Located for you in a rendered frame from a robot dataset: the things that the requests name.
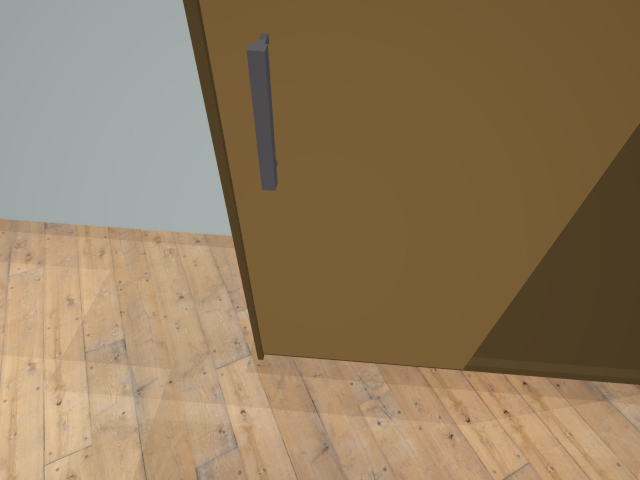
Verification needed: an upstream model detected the wardrobe door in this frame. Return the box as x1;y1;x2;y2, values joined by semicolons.
199;0;640;370
472;124;640;370

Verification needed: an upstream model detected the handle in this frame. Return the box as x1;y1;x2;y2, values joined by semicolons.
247;33;277;191

